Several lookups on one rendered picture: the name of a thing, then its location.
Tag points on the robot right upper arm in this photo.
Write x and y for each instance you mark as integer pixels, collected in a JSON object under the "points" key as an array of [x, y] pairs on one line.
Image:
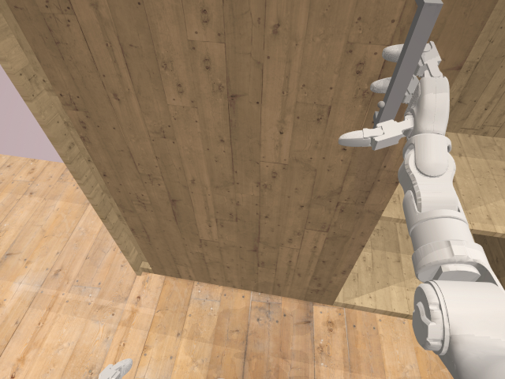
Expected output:
{"points": [[464, 324]]}

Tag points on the robot right hand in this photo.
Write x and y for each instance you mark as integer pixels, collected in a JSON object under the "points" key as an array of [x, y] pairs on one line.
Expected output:
{"points": [[428, 100]]}

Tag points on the robot left hand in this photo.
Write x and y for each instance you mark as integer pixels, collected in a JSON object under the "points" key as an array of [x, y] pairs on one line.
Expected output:
{"points": [[118, 370]]}

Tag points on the handle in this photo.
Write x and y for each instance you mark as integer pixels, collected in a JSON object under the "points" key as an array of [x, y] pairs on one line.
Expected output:
{"points": [[420, 30]]}

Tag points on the robot right forearm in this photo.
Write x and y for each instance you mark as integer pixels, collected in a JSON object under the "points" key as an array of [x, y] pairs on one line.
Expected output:
{"points": [[443, 246]]}

